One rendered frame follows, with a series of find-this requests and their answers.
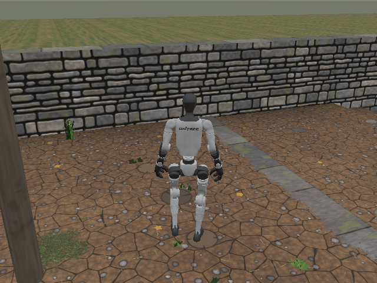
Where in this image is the robot left hand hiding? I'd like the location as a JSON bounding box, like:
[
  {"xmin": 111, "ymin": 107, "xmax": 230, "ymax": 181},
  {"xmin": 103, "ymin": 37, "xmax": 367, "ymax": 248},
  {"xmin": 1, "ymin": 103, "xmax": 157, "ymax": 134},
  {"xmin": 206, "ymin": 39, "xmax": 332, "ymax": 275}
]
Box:
[{"xmin": 154, "ymin": 165, "xmax": 168, "ymax": 178}]

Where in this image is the right robot foot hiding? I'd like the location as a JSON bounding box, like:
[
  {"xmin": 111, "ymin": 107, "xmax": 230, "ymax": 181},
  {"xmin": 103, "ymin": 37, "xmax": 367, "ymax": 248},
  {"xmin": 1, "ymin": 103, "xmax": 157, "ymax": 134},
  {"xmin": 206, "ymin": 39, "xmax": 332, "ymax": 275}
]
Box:
[{"xmin": 193, "ymin": 227, "xmax": 204, "ymax": 242}]

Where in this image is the robot left forearm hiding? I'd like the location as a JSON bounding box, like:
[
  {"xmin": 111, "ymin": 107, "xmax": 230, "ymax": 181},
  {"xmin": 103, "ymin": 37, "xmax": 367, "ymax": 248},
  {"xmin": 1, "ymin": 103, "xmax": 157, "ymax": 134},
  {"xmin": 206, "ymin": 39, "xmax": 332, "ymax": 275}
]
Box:
[{"xmin": 156, "ymin": 142, "xmax": 167, "ymax": 167}]

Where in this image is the left robot upper arm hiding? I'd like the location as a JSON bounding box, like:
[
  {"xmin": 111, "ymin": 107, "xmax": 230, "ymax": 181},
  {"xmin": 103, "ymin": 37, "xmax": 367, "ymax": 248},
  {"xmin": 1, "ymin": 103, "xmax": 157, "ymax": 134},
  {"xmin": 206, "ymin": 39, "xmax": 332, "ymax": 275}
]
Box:
[{"xmin": 161, "ymin": 119, "xmax": 177, "ymax": 151}]

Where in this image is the left robot shin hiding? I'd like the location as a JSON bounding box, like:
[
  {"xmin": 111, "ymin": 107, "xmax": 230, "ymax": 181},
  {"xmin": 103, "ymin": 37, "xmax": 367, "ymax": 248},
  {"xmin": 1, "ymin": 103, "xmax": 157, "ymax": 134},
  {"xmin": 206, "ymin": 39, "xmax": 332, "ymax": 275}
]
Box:
[{"xmin": 170, "ymin": 189, "xmax": 178, "ymax": 228}]

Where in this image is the robot right hand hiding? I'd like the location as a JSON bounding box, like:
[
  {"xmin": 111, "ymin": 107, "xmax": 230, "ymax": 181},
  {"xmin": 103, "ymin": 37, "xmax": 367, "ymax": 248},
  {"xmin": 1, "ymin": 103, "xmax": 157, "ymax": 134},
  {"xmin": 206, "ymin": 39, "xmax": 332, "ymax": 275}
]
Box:
[{"xmin": 210, "ymin": 167, "xmax": 223, "ymax": 182}]

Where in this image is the right robot upper arm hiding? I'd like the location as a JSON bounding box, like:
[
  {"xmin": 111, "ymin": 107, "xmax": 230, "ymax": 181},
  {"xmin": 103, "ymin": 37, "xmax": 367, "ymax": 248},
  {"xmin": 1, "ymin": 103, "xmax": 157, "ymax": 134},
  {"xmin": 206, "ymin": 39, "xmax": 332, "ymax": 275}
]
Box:
[{"xmin": 201, "ymin": 119, "xmax": 216, "ymax": 152}]

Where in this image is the robot right forearm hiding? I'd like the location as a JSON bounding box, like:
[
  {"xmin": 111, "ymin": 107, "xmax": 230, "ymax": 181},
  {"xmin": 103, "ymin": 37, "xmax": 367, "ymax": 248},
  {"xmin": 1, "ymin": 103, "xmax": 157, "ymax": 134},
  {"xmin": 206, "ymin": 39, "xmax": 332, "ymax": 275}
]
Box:
[{"xmin": 210, "ymin": 143, "xmax": 222, "ymax": 169}]

